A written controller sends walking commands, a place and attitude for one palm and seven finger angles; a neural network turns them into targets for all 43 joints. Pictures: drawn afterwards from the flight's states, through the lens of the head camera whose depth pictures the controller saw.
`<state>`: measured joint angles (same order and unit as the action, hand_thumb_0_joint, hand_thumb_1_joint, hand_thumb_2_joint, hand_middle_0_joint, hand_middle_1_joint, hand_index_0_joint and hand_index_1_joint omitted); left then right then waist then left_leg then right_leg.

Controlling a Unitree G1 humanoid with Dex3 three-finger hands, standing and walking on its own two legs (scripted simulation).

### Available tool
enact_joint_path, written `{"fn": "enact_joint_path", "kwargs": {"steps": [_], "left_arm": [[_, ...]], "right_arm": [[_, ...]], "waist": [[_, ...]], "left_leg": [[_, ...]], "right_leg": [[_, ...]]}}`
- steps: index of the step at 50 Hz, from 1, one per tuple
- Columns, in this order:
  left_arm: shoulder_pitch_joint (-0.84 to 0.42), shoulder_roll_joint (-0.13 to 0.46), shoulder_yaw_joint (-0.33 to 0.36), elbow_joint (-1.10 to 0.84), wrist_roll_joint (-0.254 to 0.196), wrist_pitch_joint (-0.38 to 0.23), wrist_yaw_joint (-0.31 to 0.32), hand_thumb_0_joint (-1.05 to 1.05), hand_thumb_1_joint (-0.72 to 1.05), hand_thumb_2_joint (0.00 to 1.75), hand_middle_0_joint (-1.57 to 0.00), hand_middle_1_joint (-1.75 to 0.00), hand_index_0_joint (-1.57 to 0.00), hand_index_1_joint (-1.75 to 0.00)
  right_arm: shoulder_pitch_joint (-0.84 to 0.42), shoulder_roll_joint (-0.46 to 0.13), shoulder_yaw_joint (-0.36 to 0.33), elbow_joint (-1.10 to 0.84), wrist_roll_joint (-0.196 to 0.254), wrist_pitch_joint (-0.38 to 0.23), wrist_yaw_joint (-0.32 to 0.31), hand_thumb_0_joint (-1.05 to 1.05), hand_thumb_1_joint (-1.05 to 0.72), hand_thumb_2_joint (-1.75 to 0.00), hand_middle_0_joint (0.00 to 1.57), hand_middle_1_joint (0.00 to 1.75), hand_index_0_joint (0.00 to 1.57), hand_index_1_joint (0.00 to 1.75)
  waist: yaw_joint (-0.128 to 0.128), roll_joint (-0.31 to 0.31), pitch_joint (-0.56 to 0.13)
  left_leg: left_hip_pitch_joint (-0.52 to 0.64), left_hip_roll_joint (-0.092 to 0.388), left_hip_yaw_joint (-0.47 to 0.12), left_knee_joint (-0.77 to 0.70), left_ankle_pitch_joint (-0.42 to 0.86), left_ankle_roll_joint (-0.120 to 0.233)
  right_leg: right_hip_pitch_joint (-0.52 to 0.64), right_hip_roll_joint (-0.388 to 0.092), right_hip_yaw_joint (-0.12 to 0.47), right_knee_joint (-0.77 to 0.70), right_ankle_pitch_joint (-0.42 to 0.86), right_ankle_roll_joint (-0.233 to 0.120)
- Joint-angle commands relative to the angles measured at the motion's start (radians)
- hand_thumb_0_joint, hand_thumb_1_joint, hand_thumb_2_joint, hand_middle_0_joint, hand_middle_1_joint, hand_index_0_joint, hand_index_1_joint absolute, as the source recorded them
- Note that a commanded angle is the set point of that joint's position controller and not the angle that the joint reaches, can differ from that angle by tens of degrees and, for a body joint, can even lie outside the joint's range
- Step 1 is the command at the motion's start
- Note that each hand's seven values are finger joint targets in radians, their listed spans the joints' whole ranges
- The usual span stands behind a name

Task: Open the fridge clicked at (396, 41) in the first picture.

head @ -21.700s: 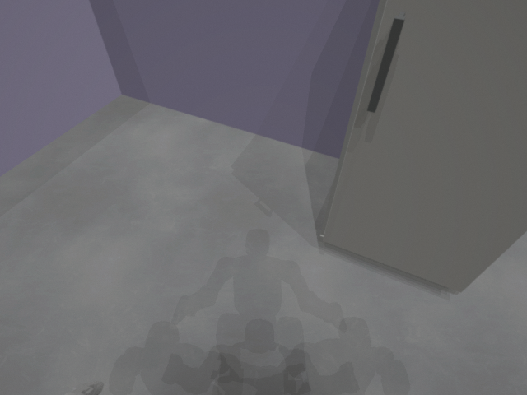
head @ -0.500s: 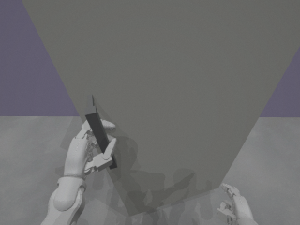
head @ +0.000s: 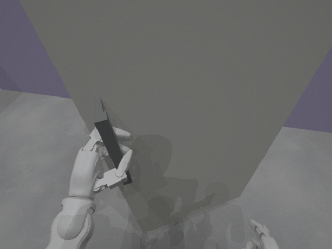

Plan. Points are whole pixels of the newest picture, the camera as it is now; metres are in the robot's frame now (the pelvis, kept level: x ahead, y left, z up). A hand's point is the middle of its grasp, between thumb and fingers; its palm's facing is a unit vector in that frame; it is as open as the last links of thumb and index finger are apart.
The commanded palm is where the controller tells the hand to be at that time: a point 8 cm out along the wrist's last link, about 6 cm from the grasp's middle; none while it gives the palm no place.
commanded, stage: walk backward, drawing the door open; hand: left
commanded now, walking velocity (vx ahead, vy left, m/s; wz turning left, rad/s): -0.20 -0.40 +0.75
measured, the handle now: (114, 146) +0.29 +0.10 +0.14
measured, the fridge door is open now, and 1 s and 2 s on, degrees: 32 60 69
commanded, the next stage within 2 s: stop walking and hold the door back in 1.14 s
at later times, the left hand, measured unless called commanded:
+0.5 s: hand (158, 219) +0.15 +0.01 +0.14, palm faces +0.42 -0.88 -0.23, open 6.5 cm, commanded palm +0.11 +0.05 +0.15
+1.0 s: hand out of the picture +0.07 -0.10 +0.14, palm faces +0.83 -0.50 -0.24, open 6.3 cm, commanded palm +0.01 -0.09 +0.15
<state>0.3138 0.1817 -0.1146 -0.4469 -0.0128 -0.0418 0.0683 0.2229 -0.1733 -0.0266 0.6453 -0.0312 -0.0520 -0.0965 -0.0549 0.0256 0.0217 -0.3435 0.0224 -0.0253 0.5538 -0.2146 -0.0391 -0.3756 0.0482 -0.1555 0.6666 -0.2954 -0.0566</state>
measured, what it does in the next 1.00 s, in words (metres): steps to the right, turning left: right foot, then left foot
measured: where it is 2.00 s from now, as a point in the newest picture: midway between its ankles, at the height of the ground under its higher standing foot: outside the picture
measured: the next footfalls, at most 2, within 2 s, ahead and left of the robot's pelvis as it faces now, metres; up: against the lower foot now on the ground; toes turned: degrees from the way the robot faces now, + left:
right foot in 0.14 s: +0.07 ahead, -0.15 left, +0.00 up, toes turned +10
left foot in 0.36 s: -0.07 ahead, +0.00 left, +0.00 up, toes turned +27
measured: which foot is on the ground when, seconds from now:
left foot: down 0.00-0.14, up 0.16-0.34, down 0.36-0.58, up 0.60-0.86, down 0.88-1.00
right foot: up 0.00-0.12, down 0.14-0.34, up 0.36-0.56, down 0.58-0.88, up 0.90-1.00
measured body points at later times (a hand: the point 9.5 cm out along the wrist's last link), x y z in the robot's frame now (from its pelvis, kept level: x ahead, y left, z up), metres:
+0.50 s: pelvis -0.05 -0.21 +0.00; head +0.02 -0.19 +0.45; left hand +0.13 +0.06 +0.15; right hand +0.21 -0.33 -0.10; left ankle -0.11 -0.02 -0.72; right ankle +0.05 -0.30 -0.68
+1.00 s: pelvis +0.01 -0.43 +0.01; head +0.05 -0.37 +0.46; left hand +0.02 -0.08 +0.16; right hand +0.29 -0.44 -0.08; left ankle -0.09 -0.32 -0.72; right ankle +0.13 -0.46 -0.66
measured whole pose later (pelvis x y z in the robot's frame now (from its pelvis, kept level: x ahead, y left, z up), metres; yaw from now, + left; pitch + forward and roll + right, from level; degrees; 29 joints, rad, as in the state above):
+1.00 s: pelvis +0.01 -0.43 +0.01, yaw +51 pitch -2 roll -1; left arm 0.14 0.26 0.12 -0.38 -0.02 -0.05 0.08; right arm 0.17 -0.17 -0.01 0.59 -0.03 -0.10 -0.08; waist -0.02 0.00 0.18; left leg -0.25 0.08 0.01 0.53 -0.25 -0.03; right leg -0.53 0.00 -0.06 1.03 -0.39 0.04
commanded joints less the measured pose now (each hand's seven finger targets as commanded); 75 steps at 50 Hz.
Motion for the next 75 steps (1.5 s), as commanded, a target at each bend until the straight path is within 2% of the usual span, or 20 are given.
{"fn": "enact_joint_path", "kwargs": {"steps": [1,5,7,10,15,17,18,26,28,30,35,42,44,45,49,55,58,61,67,75], "left_arm": [[-0.146,0.085,0.077,-0.281,0.053,-0.139,-0.024,0.00,0.90,0.90,-0.45,-1.40,-0.45,-1.40],[-0.189,0.056,0.082,-0.293,0.020,-0.123,0.009,0.00,0.90,0.90,-0.45,-1.40,-0.45,-1.40],[-0.316,0.130,0.136,-0.402,0.034,-0.120,0.015,0.00,0.90,0.90,-0.45,-1.40,-0.45,-1.40],[-0.310,0.091,0.112,-0.287,0.047,-0.095,-0.013,0.00,0.90,0.90,-0.45,-1.40,-0.45,-1.40],[-0.338,0.045,0.059,-0.271,0.020,-0.137,-0.025,0.00,0.90,0.90,-0.45,-1.40,-0.45,-1.40],[-0.418,0.027,0.035,-0.316,0.030,-0.170,-0.028,0.00,0.90,0.90,-0.45,-1.40,-0.45,-1.40],[-0.409,0.062,0.073,-0.284,0.060,-0.191,-0.022,0.00,0.90,0.90,-0.45,-1.40,-0.45,-1.40],[-0.378,0.061,0.157,-0.267,0.004,-0.139,-0.007,0.00,0.90,0.90,-0.45,-1.40,-0.45,-1.40],[-0.401,0.127,0.203,-0.301,0.004,-0.139,0.006,0.00,0.90,0.90,-0.45,-1.40,-0.45,-1.40],[-0.342,0.218,0.325,-0.300,-0.011,-0.115,0.025,0.00,0.90,0.90,-0.45,-1.40,-0.45,-1.40],[-0.292,0.183,0.314,-0.276,-0.018,-0.131,0.030,0.00,0.90,0.90,-0.45,-1.40,-0.45,-1.40],[-0.323,0.163,0.275,-0.309,-0.026,-0.125,0.041,0.00,0.90,0.90,-0.45,-1.40,-0.45,-1.40],[-0.372,0.183,0.272,-0.320,-0.020,-0.154,0.039,0.00,0.90,0.90,-0.45,-1.40,-0.45,-1.40],[-0.406,0.251,0.340,-0.355,0.010,-0.171,0.028,0.00,0.90,0.90,-0.45,-1.40,-0.45,-1.40],[-0.361,0.164,0.289,-0.264,0.002,-0.130,0.013,0.00,0.90,0.90,-0.45,-1.40,-0.45,-1.40],[-0.334,0.235,0.395,-0.199,-0.034,-0.118,0.044,0.00,0.90,0.90,-0.45,-1.40,-0.45,-1.40],[-0.341,0.348,0.478,-0.220,-0.033,-0.122,0.055,0.00,0.90,0.90,-0.45,-1.40,-0.45,-1.40],[-0.277,0.349,0.515,-0.201,-0.043,-0.119,0.064,0.00,0.90,0.90,-0.45,-1.40,-0.45,-1.40],[-0.591,0.306,0.447,0.144,-0.028,-0.125,0.103,0.00,0.90,0.90,-0.45,-1.40,-0.45,-1.40],[-1.051,0.277,0.309,0.315,-0.035,-0.166,0.088,0.00,0.90,0.90,-0.45,-1.40,-0.45,-1.40]], "right_arm": [[-0.164,-0.113,-0.036,-0.164,-0.048,-0.084,-0.001,0.00,-0.90,-0.90,0.20,0.30,0.20,0.30],[-0.165,-0.093,-0.035,-0.173,0.001,-0.097,0.003,0.00,-0.90,-0.90,0.20,0.30,0.20,0.30],[-0.120,-0.041,-0.031,-0.154,0.008,-0.080,0.006,0.00,-0.90,-0.90,0.20,0.30,0.20,0.30],[-0.151,-0.043,-0.048,-0.162,0.000,-0.091,-0.008,0.00,-0.90,-0.90,0.20,0.30,0.20,0.30],[-0.046,-0.055,-0.018,-0.171,-0.001,-0.141,-0.026,0.00,-0.90,-0.90,0.20,0.30,0.20,0.30],[-0.043,-0.142,-0.047,-0.206,-0.023,-0.150,-0.007,0.00,-0.90,-0.90,0.20,0.30,0.20,0.30],[-0.083,-0.163,-0.044,-0.205,-0.025,-0.138,0.009,0.00,-0.90,-0.90,0.20,0.30,0.20,0.30],[-0.144,-0.126,-0.050,-0.174,0.041,-0.125,0.025,0.00,-0.90,-0.90,0.20,0.30,0.20,0.30],[-0.124,-0.086,-0.037,-0.169,0.055,-0.108,0.030,0.00,-0.90,-0.90,0.20,0.30,0.20,0.30],[-0.154,-0.077,-0.059,-0.184,0.051,-0.100,0.023,0.00,-0.90,-0.90,0.20,0.30,0.20,0.30],[-0.199,-0.050,-0.014,-0.193,0.019,-0.076,-0.006,0.00,-0.90,-0.90,0.20,0.30,0.20,0.30],[-0.046,-0.083,-0.015,-0.221,0.010,-0.082,-0.027,0.00,-0.90,-0.90,0.20,0.30,0.20,0.30],[-0.090,-0.149,-0.023,-0.240,-0.003,-0.089,-0.015,0.00,-0.90,-0.90,0.20,0.30,0.20,0.30],[-0.088,-0.127,-0.025,-0.218,-0.018,-0.091,-0.011,0.00,-0.90,-0.90,0.20,0.30,0.20,0.30],[-0.108,-0.143,-0.043,-0.161,0.019,-0.094,0.018,0.00,-0.90,-0.90,0.20,0.30,0.20,0.30],[-0.101,-0.157,-0.040,-0.186,0.046,-0.098,0.026,0.00,-0.90,-0.90,0.20,0.30,0.20,0.30],[-0.105,-0.075,-0.018,-0.180,0.049,-0.085,0.028,0.00,-0.90,-0.90,0.20,0.30,0.20,0.30],[-0.163,-0.100,-0.041,-0.172,0.033,-0.085,0.013,0.00,-0.90,-0.90,0.20,0.30,0.20,0.30],[-0.156,-0.120,0.000,-0.157,0.024,-0.050,-0.032,0.00,-0.90,-0.90,0.20,0.30,0.20,0.30],[-0.130,-0.199,-0.017,-0.154,0.044,-0.021,-0.006,0.00,-0.90,-0.90,0.20,0.30,0.20,0.30]], "waist": [[0.027,0.146,-0.113],[0.037,-0.032,-0.160],[-0.013,-0.137,-0.178],[0.030,-0.168,-0.144],[-0.016,-0.072,-0.164],[-0.015,0.231,-0.183],[0.014,0.103,-0.177],[0.031,0.213,-0.166],[0.022,0.013,-0.195],[0.085,-0.374,-0.272],[0.066,-0.174,-0.204],[0.006,-0.049,-0.284],[0.034,0.318,-0.220],[0.033,0.284,-0.203],[0.048,0.212,-0.118],[0.044,0.281,-0.141],[0.037,-0.174,-0.171],[0.068,-0.224,-0.185],[0.069,-0.231,-0.218],[0.054,0.051,-0.241]], "left_leg": [[0.049,0.467,-0.682,-0.338,0.131,0.296],[-0.163,0.057,-0.108,-0.136,-0.319,0.063],[0.011,-0.080,0.116,0.305,-0.213,-0.001],[-0.098,0.001,0.075,0.707,-0.320,0.020],[0.182,0.056,0.089,-0.038,-0.118,0.040],[0.524,0.528,-0.608,-0.279,0.483,0.230],[0.492,0.598,-0.630,-0.264,0.569,0.296],[0.009,0.197,-0.134,-0.149,-0.087,0.112],[0.023,0.040,-0.025,0.064,-0.179,0.050],[-0.110,-0.055,0.042,0.635,-0.411,0.013],[-0.164,0.034,0.075,0.542,-0.389,-0.001],[0.258,0.065,0.102,-0.163,-0.070,0.054],[0.525,0.564,-0.586,-0.280,0.659,0.302],[0.517,0.569,-0.643,-0.267,0.666,0.297],[0.209,0.315,-0.143,-0.208,0.301,0.165],[0.019,0.191,-0.125,-0.161,-0.060,0.119],[-0.140,-0.044,0.065,0.311,-0.288,-0.005],[-0.264,0.011,-0.015,0.814,-0.382,-0.006],[-0.087,-0.014,0.077,0.357,-0.289,0.009],[0.249,0.092,-0.034,-0.248,-0.006,0.098]], "right_leg": [[-0.138,-0.089,0.403,0.500,-0.176,0.084],[0.295,-0.044,0.154,-0.263,-0.086,0.049],[0.023,-0.263,0.246,-0.453,-0.157,-0.050],[-0.005,-0.368,0.294,-0.393,-0.042,-0.159],[0.033,-0.223,0.057,-0.044,0.297,-0.065],[-0.407,-0.063,0.114,0.411,-0.194,0.103],[-0.384,-0.093,0.253,0.541,-0.188,0.108],[0.261,-0.021,0.087,-0.108,0.003,0.126],[0.276,-0.092,0.104,-0.343,0.069,0.101],[0.217,-0.393,0.411,-0.382,0.076,-0.086],[0.340,-0.368,0.168,-0.205,0.550,-0.142],[0.154,-0.283,0.094,-0.021,0.392,-0.032],[-0.345,-0.099,0.126,0.423,-0.256,0.145],[-0.359,-0.112,0.223,0.503,-0.261,0.117],[-0.119,-0.109,0.193,0.332,-0.031,0.114],[0.229,0.004,0.039,-0.109,-0.036,0.146],[0.298,-0.278,0.255,-0.378,0.141,0.032],[0.260,-0.454,0.376,-0.282,0.355,-0.140],[0.333,-0.420,0.239,-0.214,0.721,-0.066],[0.155,-0.286,0.184,-0.065,0.206,0.040]]}}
